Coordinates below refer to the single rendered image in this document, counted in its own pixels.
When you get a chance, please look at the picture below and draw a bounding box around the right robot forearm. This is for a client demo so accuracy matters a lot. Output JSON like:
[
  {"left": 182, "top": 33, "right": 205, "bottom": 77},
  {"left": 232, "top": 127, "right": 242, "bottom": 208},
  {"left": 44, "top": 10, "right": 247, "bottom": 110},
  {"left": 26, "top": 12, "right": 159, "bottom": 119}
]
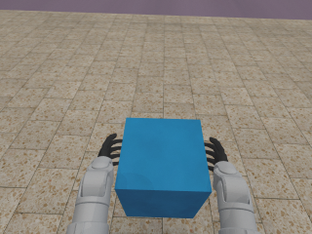
[{"left": 213, "top": 161, "right": 261, "bottom": 234}]

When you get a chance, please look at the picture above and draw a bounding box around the left robot forearm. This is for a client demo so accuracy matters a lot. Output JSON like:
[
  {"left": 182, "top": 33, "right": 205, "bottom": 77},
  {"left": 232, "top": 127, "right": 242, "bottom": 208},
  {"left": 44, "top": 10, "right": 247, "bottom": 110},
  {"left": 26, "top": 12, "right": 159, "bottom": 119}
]
[{"left": 65, "top": 156, "right": 114, "bottom": 234}]

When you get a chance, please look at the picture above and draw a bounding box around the robot left hand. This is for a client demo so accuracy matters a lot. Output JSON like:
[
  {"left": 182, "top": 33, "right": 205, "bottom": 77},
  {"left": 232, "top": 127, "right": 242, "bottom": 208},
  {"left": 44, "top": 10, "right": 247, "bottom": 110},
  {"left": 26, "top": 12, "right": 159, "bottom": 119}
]
[{"left": 98, "top": 133, "right": 123, "bottom": 166}]

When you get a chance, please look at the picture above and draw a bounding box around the carton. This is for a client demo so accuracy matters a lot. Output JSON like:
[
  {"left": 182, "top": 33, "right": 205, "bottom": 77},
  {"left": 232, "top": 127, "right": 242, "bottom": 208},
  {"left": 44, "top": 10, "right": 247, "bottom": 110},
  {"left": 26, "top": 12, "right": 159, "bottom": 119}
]
[{"left": 114, "top": 117, "right": 213, "bottom": 218}]

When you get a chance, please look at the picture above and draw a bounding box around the robot right hand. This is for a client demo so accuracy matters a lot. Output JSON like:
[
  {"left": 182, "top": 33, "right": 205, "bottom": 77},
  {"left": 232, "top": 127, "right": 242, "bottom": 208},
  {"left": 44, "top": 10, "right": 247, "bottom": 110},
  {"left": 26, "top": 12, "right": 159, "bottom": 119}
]
[{"left": 204, "top": 136, "right": 228, "bottom": 172}]

